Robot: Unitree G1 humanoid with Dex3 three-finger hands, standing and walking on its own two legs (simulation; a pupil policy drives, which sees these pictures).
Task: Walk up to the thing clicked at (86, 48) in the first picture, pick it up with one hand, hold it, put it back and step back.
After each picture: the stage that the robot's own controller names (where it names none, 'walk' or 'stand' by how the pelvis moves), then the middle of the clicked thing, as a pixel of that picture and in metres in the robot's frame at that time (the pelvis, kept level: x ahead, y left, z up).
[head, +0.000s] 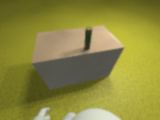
stand; (87, 39) +0.78 +0.07 +0.02
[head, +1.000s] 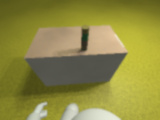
rise first; (84, 39) +0.70 +0.12 +0.05
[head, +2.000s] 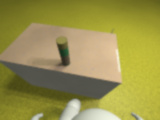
stand; (64, 53) +0.43 +0.25 +0.05
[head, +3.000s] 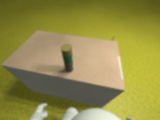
stand; (68, 60) +0.42 +0.19 +0.04
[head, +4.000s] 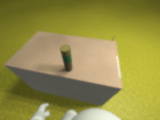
stand; (67, 59) +0.44 +0.20 +0.02
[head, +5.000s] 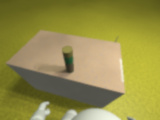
stand; (68, 61) +0.42 +0.19 +0.02
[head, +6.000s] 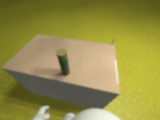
stand; (64, 63) +0.41 +0.22 +0.02
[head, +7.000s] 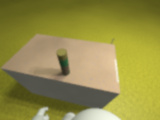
stand; (64, 63) +0.41 +0.22 +0.02
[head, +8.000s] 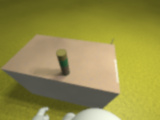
rise first; (64, 64) +0.41 +0.22 +0.02
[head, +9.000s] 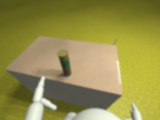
rise first; (65, 64) +0.40 +0.22 +0.02
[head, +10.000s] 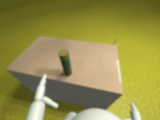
go down; (66, 64) +0.41 +0.22 +0.02
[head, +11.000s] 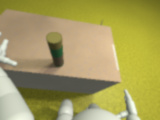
go down; (57, 53) +0.41 +0.20 +0.08
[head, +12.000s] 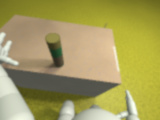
approach; (56, 53) +0.42 +0.21 +0.09
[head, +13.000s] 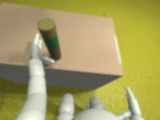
close in; (52, 44) +0.44 +0.21 +0.12
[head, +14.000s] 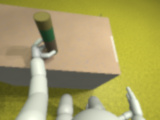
lift; (48, 37) +0.49 +0.23 +0.13
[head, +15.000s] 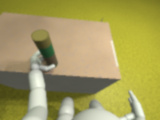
lift; (48, 52) +0.40 +0.23 +0.12
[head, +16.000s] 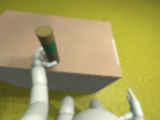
lift; (50, 49) +0.42 +0.22 +0.12
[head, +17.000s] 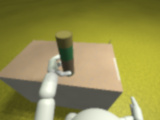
lift; (66, 57) +0.31 +0.14 +0.23
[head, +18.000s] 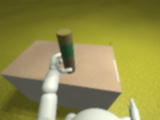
hold; (67, 54) +0.33 +0.14 +0.24
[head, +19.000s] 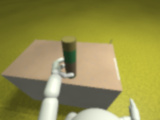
hold; (70, 59) +0.33 +0.13 +0.19
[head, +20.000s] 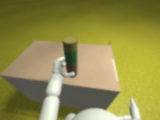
hold; (71, 59) +0.33 +0.12 +0.20
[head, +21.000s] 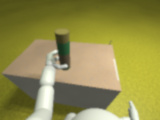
crouch; (64, 52) +0.36 +0.17 +0.21
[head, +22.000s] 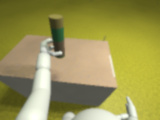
lower; (58, 39) +0.45 +0.20 +0.23
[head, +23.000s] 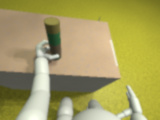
lower; (54, 42) +0.48 +0.20 +0.11
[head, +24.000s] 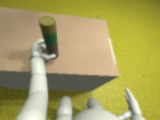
lower; (51, 41) +0.47 +0.21 +0.12
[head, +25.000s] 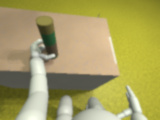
lower; (49, 41) +0.47 +0.21 +0.12
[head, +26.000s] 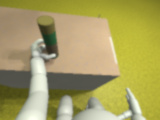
lower; (50, 41) +0.47 +0.21 +0.12
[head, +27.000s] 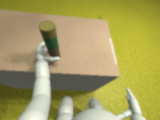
open; (52, 44) +0.46 +0.21 +0.11
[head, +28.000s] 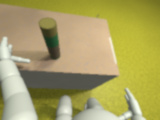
sink last; (52, 43) +0.46 +0.21 +0.11
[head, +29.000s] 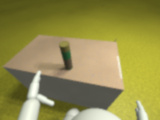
stand; (66, 57) +0.45 +0.22 +0.08
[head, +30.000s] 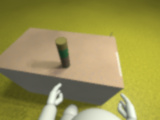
stand; (64, 54) +0.44 +0.21 +0.08
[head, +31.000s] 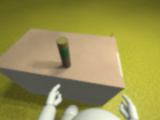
stand; (64, 54) +0.44 +0.21 +0.09
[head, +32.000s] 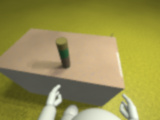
stand; (64, 55) +0.44 +0.21 +0.09
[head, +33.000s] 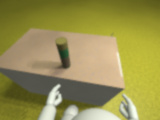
stand; (64, 55) +0.44 +0.21 +0.09
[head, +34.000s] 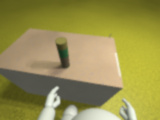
stand; (63, 54) +0.44 +0.21 +0.09
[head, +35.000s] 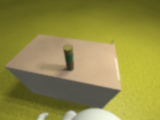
stand; (69, 59) +0.47 +0.19 +0.02
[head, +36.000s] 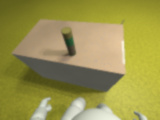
walk; (69, 43) +0.54 +0.21 +0.04
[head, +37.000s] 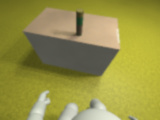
walk; (79, 23) +0.83 +0.15 +0.04
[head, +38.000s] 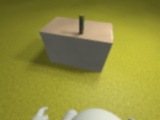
stand; (81, 24) +1.09 +0.20 +0.03
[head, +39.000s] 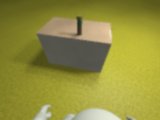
stand; (79, 25) +1.06 +0.20 +0.02
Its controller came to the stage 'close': yes
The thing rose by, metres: 0.19
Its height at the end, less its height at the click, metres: +0.00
